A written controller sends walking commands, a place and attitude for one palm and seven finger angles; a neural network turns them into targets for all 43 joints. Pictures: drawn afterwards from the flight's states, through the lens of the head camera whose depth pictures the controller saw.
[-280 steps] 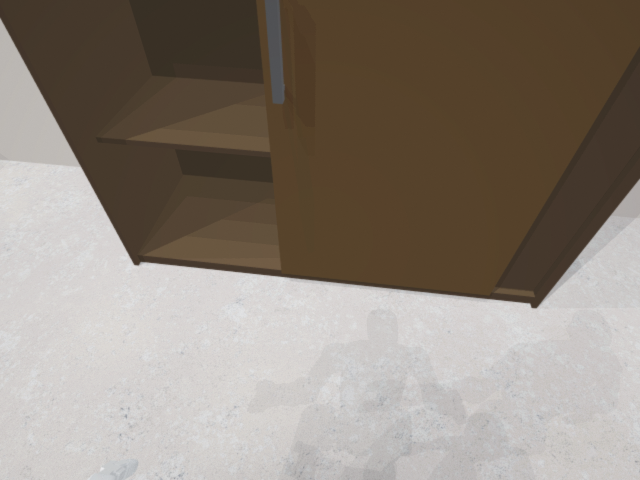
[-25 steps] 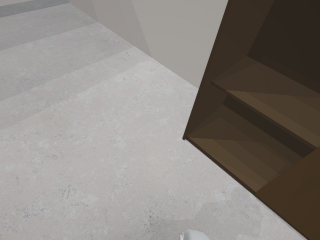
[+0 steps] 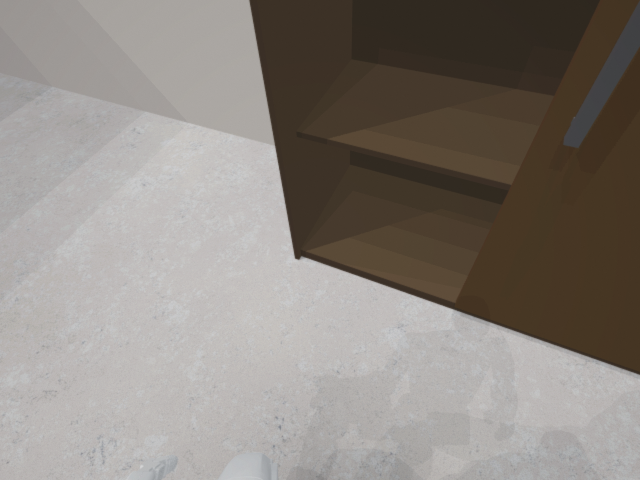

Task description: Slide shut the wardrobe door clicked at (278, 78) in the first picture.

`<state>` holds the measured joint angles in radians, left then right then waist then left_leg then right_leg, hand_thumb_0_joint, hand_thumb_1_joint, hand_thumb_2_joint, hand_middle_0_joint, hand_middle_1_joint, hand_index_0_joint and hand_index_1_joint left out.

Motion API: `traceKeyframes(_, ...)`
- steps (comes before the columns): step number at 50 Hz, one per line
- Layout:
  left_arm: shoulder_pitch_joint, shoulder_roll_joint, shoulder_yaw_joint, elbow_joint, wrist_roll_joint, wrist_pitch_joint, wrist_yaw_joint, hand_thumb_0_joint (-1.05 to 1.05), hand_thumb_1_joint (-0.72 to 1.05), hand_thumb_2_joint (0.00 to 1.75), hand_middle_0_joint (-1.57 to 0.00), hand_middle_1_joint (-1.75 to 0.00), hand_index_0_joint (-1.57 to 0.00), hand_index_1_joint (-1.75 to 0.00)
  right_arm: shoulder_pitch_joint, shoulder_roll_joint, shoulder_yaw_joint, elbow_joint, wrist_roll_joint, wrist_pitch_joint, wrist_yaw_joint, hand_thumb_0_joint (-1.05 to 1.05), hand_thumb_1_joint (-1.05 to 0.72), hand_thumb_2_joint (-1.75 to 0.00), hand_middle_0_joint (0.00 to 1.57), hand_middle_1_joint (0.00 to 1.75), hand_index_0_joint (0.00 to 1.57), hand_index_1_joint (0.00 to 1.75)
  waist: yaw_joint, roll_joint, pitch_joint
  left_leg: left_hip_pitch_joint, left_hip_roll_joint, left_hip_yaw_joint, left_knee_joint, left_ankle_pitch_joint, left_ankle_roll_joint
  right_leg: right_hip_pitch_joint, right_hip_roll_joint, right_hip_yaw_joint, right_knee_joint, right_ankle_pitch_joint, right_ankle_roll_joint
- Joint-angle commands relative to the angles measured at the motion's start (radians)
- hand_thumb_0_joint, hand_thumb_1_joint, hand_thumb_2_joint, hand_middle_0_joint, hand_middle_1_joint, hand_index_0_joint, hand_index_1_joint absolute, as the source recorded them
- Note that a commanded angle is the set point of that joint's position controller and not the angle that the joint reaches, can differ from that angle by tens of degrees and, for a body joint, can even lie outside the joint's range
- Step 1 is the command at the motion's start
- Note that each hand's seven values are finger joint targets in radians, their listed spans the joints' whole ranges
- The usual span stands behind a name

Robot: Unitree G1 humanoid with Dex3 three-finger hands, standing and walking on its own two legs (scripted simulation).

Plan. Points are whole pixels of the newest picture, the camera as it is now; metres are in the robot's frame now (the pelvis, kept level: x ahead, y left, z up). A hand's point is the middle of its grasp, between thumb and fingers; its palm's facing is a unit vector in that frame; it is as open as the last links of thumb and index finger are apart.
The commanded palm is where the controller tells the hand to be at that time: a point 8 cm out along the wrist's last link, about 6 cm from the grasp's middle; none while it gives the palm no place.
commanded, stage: turn to face it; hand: right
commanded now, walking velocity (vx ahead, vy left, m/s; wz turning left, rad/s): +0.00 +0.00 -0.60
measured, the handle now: (610, 67) +0.66 -0.42 +0.14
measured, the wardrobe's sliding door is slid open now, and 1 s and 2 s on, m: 0.59 0.59 0.59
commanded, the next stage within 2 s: take the last steps up to it in 0.50 s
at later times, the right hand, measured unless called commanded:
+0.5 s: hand out of the picture +0.05 -0.16 -0.14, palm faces +0.25 +0.93 -0.28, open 7.4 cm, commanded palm none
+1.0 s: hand out of the picture -0.08 -0.20 -0.17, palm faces +0.42 +0.89 -0.18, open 7.4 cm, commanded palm none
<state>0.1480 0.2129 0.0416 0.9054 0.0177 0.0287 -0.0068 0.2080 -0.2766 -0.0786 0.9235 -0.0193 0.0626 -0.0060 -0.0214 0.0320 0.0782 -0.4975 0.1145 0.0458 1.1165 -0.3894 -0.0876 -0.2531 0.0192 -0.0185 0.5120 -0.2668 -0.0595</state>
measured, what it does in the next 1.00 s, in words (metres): steps on the spot, turning right: left foot, then right foot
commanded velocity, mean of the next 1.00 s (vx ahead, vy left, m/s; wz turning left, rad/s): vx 0.13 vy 0.00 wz -0.24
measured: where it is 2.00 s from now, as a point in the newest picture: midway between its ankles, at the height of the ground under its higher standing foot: (364, 457)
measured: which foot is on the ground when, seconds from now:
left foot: up 0.00-0.30, down 0.32-0.78, up 0.80-1.00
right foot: down 0.00-0.32, up 0.34-0.76, down 0.78-1.00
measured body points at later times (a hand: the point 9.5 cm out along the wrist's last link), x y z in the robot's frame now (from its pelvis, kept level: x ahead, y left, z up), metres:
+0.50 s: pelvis +0.00 +0.05 +0.00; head +0.02 +0.08 +0.45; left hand +0.09 +0.30 -0.16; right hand +0.04 -0.21 -0.12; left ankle +0.02 +0.15 -0.74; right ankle -0.06 -0.08 -0.65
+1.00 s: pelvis +0.00 -0.02 +0.01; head -0.01 -0.04 +0.46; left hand +0.11 +0.19 -0.13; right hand -0.10 -0.25 -0.16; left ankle +0.08 +0.11 -0.66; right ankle -0.07 -0.07 -0.74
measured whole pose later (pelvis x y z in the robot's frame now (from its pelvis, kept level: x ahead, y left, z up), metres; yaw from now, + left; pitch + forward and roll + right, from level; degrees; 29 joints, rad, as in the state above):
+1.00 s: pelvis +0.00 -0.02 +0.01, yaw -22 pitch -2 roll +1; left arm 0.32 0.15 0.01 1.03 0.01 -0.04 0.02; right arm 0.32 -0.24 -0.05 1.06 -0.03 0.02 0.02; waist -0.03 0.05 0.03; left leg -0.51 0.09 0.05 1.08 -0.26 -0.03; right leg -0.03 0.03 -0.05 0.34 -0.27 -0.06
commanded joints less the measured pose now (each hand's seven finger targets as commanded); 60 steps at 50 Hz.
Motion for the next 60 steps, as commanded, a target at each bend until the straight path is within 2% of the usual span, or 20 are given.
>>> traceKeyframes(1, 0.052, 0.211, 0.058, -0.056, 0.001, -0.018, 0.014, 0.00, 0.90, 0.90, -0.20, -0.30, -0.20, -0.30, -0.027, -0.072, -0.017, -0.090, 0.005, -0.029, -0.009, 0.00, -0.90, -0.90, 0.20, 0.30, 0.20, 0.30, 0.041, -0.138, -0.120, -0.062, -0.005, -0.046, -0.031, 0.027, -0.015, 0.150, -0.234, 0.268, -0.178, 0.435, -0.105)
traceKeyframes(8, 0.105, 0.210, 0.070, -0.042, 0.010, -0.009, 0.015, 0.00, 0.90, 0.90, -0.20, -0.30, -0.20, -0.30, -0.120, -0.045, -0.005, -0.141, 0.013, -0.036, -0.016, 0.00, -0.90, -0.90, 0.20, 0.30, 0.20, 0.30, 0.071, -0.181, -0.129, 0.009, -0.057, -0.056, -0.245, -0.054, -0.003, 0.156, -0.226, 0.388, -0.133, 0.480, -0.137)
traceKeyframes(12, 0.078, 0.205, 0.071, -0.049, 0.010, -0.003, 0.014, 0.00, 0.90, 0.90, -0.20, -0.30, -0.20, -0.30, -0.066, -0.039, 0.000, -0.133, 0.020, -0.045, -0.021, 0.00, -0.90, -0.90, 0.20, 0.30, 0.20, 0.30, 0.042, -0.189, -0.150, 0.191, -0.104, -0.040, -0.457, 0.002, 0.017, 0.074, -0.190, 0.411, -0.084, 0.530, -0.113)
traceKeyframes(14, 0.059, 0.187, 0.069, -0.054, -0.001, -0.004, 0.011, 0.00, 0.90, 0.90, -0.20, -0.30, -0.20, -0.30, 0.002, -0.056, -0.005, -0.117, 0.020, -0.057, -0.026, 0.00, -0.90, -0.90, 0.20, 0.30, 0.20, 0.30, 0.001, -0.152, -0.183, 0.372, -0.087, -0.041, -0.685, 0.184, 0.023, -0.016, -0.146, 0.388, -0.017, 0.429, -0.060)
traceKeyframes(15, 0.074, 0.144, 0.064, -0.055, -0.010, -0.006, 0.006, 0.00, 0.90, 0.90, -0.20, -0.30, -0.20, -0.30, 0.032, -0.107, -0.013, -0.111, 0.011, -0.071, -0.030, 0.00, -0.90, -0.90, 0.20, 0.30, 0.20, 0.30, -0.008, -0.028, -0.207, 0.533, 0.030, -0.148, -0.790, 0.267, 0.051, -0.145, -0.086, 0.326, 0.083, 0.245, 0.001)
traceKeyframes(16, 0.082, 0.079, 0.053, -0.079, -0.013, -0.008, 0.005, 0.00, 0.90, 0.90, -0.20, -0.30, -0.20, -0.30, 0.050, -0.191, -0.030, -0.108, -0.003, -0.077, -0.037, 0.00, -0.90, -0.90, 0.20, 0.30, 0.20, 0.30, -0.013, 0.246, -0.199, 0.612, 0.301, -0.400, -0.810, 0.441, 0.161, -0.332, 0.063, 0.121, 0.296, -0.216, 0.084)
traceKeyframes(17, 0.071, 0.131, 0.066, -0.080, -0.002, 0.001, 0.011, 0.00, 0.90, 0.90, -0.20, -0.30, -0.20, -0.30, 0.053, -0.197, -0.026, -0.115, 0.001, -0.070, -0.035, 0.00, -0.90, -0.90, 0.20, 0.30, 0.20, 0.30, -0.017, 0.176, -0.178, 0.465, 0.387, -0.405, -0.805, 0.502, 0.253, -0.307, 0.045, 0.120, 0.489, -0.344, 0.086)
traceKeyframes(20, 0.108, 0.120, 0.072, -0.023, 0.007, 0.032, -0.006, 0.00, 0.90, 0.90, -0.20, -0.30, -0.20, -0.30, -0.098, -0.099, -0.006, -0.138, 0.007, -0.065, -0.036, 0.00, -0.90, -0.90, 0.20, 0.30, 0.20, 0.30, 0.059, 0.109, -0.048, 0.285, 0.217, -0.215, -0.836, 0.303, 0.217, -0.287, -0.010, 0.112, 0.694, -0.173, 0.093)
traceKeyframes(22, 0.110, 0.105, 0.063, -0.009, 0.007, 0.032, -0.012, 0.00, 0.90, 0.90, -0.20, -0.30, -0.20, -0.30, -0.079, -0.071, 0.002, -0.129, 0.004, -0.074, -0.030, 0.00, -0.90, -0.90, 0.20, 0.30, 0.20, 0.30, 0.055, 0.128, -0.022, 0.285, 0.167, -0.111, -0.824, 0.365, 0.198, -0.288, -0.020, 0.077, 0.697, -0.107, 0.106)
traceKeyframes(30, -0.017, 0.072, 0.036, -0.020, -0.005, 0.024, -0.006, 0.00, 0.90, 0.90, -0.20, -0.30, -0.20, -0.30, 0.093, -0.116, -0.011, -0.044, -0.012, -0.075, -0.028, 0.00, -0.90, -0.90, 0.20, 0.30, 0.20, 0.30, -0.024, 0.169, -0.072, 0.426, 0.199, -0.086, -0.759, 0.611, 0.235, -0.197, -0.026, -0.002, 0.357, -0.202, 0.119)
traceKeyframes(33, -0.011, 0.063, 0.024, -0.014, -0.004, 0.009, -0.009, 0.00, 0.90, 0.90, -0.20, -0.30, -0.20, -0.30, 0.118, -0.138, -0.018, -0.014, -0.013, -0.077, -0.023, 0.00, -0.90, -0.90, 0.20, 0.30, 0.20, 0.30, -0.033, 0.175, -0.103, 0.423, 0.216, -0.098, -0.782, 0.430, 0.225, -0.113, -0.020, -0.035, 0.235, -0.188, 0.101)
traceKeyframes(36, 0.080, 0.068, 0.019, 0.016, 0.003, -0.017, -0.010, 0.00, 0.90, 0.90, -0.20, -0.30, -0.20, -0.30, 0.084, -0.136, -0.018, 0.008, -0.008, -0.076, -0.013, 0.00, -0.90, -0.90, 0.20, 0.30, 0.20, 0.30, 0.020, 0.151, -0.101, 0.290, 0.183, -0.060, -0.748, 0.087, 0.176, 0.089, -0.012, -0.077, -0.016, -0.089, 0.077)
traceKeyframes(37, 0.139, 0.101, 0.025, 0.036, 0.003, -0.030, -0.008, 0.00, 0.90, 0.90, -0.20, -0.30, -0.20, -0.30, 0.074, -0.105, -0.011, 0.007, 0.000, -0.071, -0.009, 0.00, -0.90, -0.90, 0.20, 0.30, 0.20, 0.30, 0.049, 0.044, -0.115, 0.182, 0.137, -0.009, -0.643, -0.002, 0.135, 0.231, -0.036, -0.028, -0.138, -0.054, 0.063)
traceKeyframes(38, 0.212, 0.196, 0.047, 0.054, 0.012, -0.039, 0.001, 0.00, 0.90, 0.90, -0.20, -0.30, -0.20, -0.30, 0.075, -0.038, 0.002, -0.013, 0.007, -0.066, 0.000, 0.00, -0.90, -0.90, 0.20, 0.30, 0.20, 0.30, 0.086, -0.245, -0.125, -0.024, 0.010, 0.093, -0.401, -0.119, 0.075, 0.356, -0.249, 0.271, -0.234, -0.161, -0.013)
traceKeyframes(39, 0.278, 0.257, 0.057, 0.067, 0.013, -0.037, 0.008, 0.00, 0.90, 0.90, -0.20, -0.30, -0.20, -0.30, 0.018, 0.001, 0.021, -0.047, -0.002, -0.068, 0.002, 0.00, -0.90, -0.90, 0.20, 0.30, 0.20, 0.30, 0.113, -0.375, -0.059, -0.185, -0.059, 0.096, -0.206, -0.225, 0.058, 0.347, -0.393, 0.464, -0.326, -0.152, -0.093)
traceKeyframes(40, 0.272, 0.244, 0.052, 0.068, 0.010, -0.032, 0.013, 0.00, 0.90, 0.90, -0.20, -0.30, -0.20, -0.30, -0.029, -0.030, 0.018, -0.049, -0.007, -0.070, 0.003, 0.00, -0.90, -0.90, 0.20, 0.30, 0.20, 0.30, 0.116, -0.250, -0.003, -0.194, -0.018, 0.017, -0.123, -0.180, 0.076, 0.267, -0.419, 0.445, -0.342, -0.201, -0.130)
traceKeyframes(44, 0.160, 0.110, 0.006, 0.060, 0.003, -0.062, 0.031, 0.00, 0.90, 0.90, -0.20, -0.30, -0.20, -0.30, 0.040, -0.016, 0.017, 0.042, -0.010, -0.070, 0.022, 0.00, -0.90, -0.90, 0.20, 0.30, 0.20, 0.30, 0.040, -0.194, 0.092, -0.136, 0.002, -0.022, -0.015, 0.057, 0.071, 0.130, -0.270, 0.249, -0.367, -0.041, -0.096)
traceKeyframes(48, 0.225, 0.094, 0.005, 0.092, -0.008, -0.085, 0.035, 0.00, 0.90, 0.90, -0.20, -0.30, -0.20, -0.30, 0.084, -0.003, 0.018, 0.077, -0.007, -0.066, 0.022, 0.00, -0.90, -0.90, 0.20, 0.30, 0.20, 0.30, 0.022, -0.137, 0.048, -0.149, -0.013, -0.014, -0.001, 0.162, 0.049, 0.200, -0.232, 0.155, -0.357, 0.180, -0.082)
traceKeyframes(54, 0.336, 0.060, 0.004, 0.155, -0.007, -0.100, 0.048, 0.00, 0.90, 0.90, -0.20, -0.30, -0.20, -0.30, -0.023, 0.019, 0.019, 0.053, -0.003, -0.068, 0.021, 0.00, -0.90, -0.90, 0.20, 0.30, 0.20, 0.30, 0.047, -0.123, 0.073, -0.246, 0.002, -0.005, -0.082, 0.189, 0.039, 0.299, -0.271, 0.150, -0.333, 0.393, -0.108)
traceKeyframes(60, 0.406, 0.055, 0.008, 0.206, 0.010, -0.100, 0.052, 0.00, 0.90, 0.90, -0.20, -0.30, -0.20, -0.30, -0.169, 0.052, 0.025, 0.003, 0.003, -0.084, 0.028, 0.00, -0.90, -0.90, 0.20, 0.30, 0.20, 0.30, 0.086, -0.144, 0.104, -0.194, -0.007, 0.030, -0.335, 0.145, 0.072, 0.333, -0.297, 0.142, -0.291, 0.464, -0.117)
